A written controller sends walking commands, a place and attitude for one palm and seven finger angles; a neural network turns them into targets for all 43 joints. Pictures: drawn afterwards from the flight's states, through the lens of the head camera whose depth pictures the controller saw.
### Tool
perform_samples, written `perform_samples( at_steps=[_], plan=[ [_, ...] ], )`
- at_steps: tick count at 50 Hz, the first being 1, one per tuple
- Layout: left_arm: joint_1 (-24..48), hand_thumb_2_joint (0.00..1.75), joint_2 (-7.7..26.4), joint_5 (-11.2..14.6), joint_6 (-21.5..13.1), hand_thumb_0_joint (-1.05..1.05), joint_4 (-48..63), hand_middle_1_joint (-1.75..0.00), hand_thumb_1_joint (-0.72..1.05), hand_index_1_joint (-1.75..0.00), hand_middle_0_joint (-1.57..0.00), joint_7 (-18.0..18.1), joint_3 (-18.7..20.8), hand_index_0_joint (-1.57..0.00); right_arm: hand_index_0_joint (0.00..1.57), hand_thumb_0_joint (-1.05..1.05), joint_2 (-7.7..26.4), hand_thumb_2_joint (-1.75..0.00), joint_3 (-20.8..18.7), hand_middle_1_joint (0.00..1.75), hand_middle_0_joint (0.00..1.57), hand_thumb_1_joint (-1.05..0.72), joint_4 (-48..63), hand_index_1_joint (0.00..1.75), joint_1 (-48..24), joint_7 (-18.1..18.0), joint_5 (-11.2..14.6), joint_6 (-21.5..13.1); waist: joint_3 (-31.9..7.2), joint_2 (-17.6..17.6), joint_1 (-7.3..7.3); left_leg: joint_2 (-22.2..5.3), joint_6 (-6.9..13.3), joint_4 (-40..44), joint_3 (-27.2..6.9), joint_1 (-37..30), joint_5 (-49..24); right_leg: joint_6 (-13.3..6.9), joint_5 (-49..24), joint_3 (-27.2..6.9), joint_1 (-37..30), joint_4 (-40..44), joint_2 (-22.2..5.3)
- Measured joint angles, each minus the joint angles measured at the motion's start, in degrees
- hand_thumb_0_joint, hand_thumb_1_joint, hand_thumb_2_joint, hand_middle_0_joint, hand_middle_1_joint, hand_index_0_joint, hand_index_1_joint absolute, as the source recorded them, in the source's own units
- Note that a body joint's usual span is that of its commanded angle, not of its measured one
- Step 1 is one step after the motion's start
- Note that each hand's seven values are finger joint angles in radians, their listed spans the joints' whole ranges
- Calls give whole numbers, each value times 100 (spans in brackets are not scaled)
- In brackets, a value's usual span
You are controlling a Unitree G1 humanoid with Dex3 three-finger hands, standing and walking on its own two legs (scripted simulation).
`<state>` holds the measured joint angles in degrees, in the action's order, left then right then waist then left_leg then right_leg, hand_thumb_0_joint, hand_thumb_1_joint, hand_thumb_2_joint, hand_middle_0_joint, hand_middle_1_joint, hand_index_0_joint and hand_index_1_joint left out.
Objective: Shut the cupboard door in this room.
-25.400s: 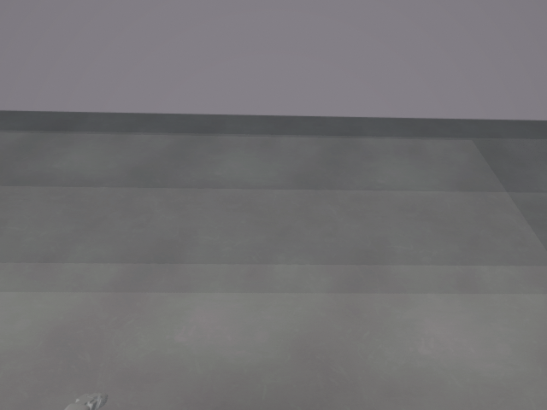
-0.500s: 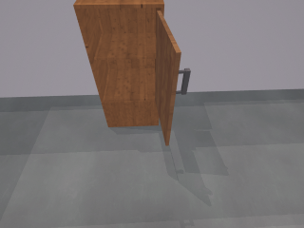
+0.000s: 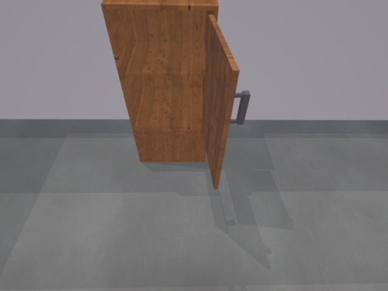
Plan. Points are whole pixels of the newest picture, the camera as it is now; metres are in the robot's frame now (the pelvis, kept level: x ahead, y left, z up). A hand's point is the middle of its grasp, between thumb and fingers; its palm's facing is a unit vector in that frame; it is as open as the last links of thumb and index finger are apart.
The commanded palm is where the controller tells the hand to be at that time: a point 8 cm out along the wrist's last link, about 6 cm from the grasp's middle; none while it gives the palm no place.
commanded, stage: stand and wait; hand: left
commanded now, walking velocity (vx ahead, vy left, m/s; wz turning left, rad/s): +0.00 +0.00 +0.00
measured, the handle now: (236, 108) +0.66 -0.10 -0.02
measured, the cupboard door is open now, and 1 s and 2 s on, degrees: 96 96 96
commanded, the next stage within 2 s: turn or walk to find it in 0.32 s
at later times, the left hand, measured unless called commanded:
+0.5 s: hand out of the picture -0.01 +0.17 -0.18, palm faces +0.06 -0.98 -0.18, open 7.4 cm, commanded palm none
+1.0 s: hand out of the picture -0.03 +0.20 -0.19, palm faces +0.12 -0.97 -0.21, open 7.4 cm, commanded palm none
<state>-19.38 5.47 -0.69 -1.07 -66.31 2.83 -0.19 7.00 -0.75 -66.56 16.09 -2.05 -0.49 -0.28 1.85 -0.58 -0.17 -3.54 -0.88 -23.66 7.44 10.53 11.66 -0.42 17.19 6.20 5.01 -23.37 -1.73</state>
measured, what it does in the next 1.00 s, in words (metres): stands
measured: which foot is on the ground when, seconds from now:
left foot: down 0.00-1.00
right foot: down 0.00-1.00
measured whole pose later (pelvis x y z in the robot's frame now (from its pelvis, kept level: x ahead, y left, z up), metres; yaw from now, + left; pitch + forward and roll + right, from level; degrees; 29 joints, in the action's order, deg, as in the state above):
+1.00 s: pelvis -0.01 +0.02 -0.01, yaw +5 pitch +0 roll +0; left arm -15.1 8.8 -1.1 0.8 -62.2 2.5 1.9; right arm 9.0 -2.0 -62.7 13.6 -1.1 -0.8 1.4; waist 4.0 -0.2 -0.2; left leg -0.2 1.6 -30.6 3.5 17.8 13.4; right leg 1.6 20.1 10.3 9.8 -30.1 -5.4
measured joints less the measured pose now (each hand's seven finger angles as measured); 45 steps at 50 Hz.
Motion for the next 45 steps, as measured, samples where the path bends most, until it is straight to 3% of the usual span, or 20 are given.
perform_samples(
  at_steps=[18, 45],
  plan=[
    [135, 90, 131, -4, 4, 0, 74, -29, 90, -30, -20, 4, 15, -20, 20, 0, -9, -90, 31, 30, 19, -91, -13, 30, 22, 16, 3, -22, 34, -3, -23, 74, 63, 33, 27, -99, 45, 77, 0, -18, -118, 79, -70],
    [317, 90, 266, -15, 168, 0, 262, -30, 90, -30, -20, -35, 134, -20, 20, 0, 127, -90, -60, 30, 19, -92, 266, 30, -166, 78, -14, 104, 193, -31, -24, 286, 228, -477, -264, 437, 141, 212, 188, 279, 241, -415, -308]
  ],
)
